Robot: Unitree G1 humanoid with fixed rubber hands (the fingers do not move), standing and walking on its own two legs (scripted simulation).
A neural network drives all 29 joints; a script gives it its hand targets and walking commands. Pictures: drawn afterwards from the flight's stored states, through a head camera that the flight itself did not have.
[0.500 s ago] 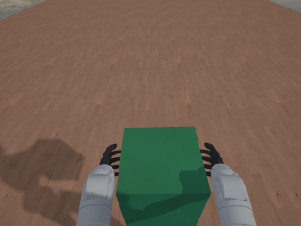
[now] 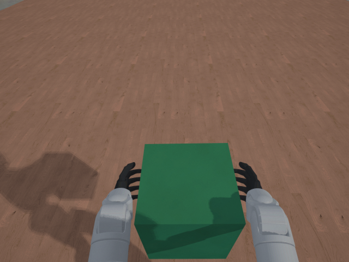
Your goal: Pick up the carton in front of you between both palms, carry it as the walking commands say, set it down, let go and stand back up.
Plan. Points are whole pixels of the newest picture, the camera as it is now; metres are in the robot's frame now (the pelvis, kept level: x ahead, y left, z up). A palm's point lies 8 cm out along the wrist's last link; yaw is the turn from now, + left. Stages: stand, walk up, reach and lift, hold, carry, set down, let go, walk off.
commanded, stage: hold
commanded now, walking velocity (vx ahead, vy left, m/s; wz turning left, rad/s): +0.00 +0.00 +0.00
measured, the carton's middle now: (186, 203) +0.30 +0.00 -0.05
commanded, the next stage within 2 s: set down in 0.46 s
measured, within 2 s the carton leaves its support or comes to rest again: neither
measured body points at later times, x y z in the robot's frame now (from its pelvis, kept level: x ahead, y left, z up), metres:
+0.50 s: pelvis -0.02 -0.02 +0.00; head -0.08 -0.02 +0.44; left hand +0.27 +0.15 +0.04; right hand +0.29 -0.16 +0.04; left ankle +0.01 +0.10 -0.74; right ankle +0.03 -0.12 -0.74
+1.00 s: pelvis -0.02 -0.01 -0.03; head +0.13 -0.01 +0.39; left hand +0.34 +0.15 -0.10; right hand +0.35 -0.15 -0.09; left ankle +0.01 +0.10 -0.74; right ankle +0.03 -0.12 -0.74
